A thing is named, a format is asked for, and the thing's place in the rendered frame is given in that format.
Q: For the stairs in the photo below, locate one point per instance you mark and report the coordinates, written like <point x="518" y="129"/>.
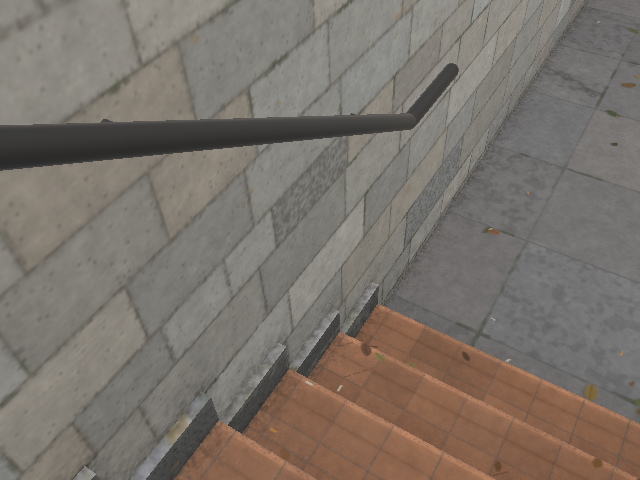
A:
<point x="403" y="401"/>

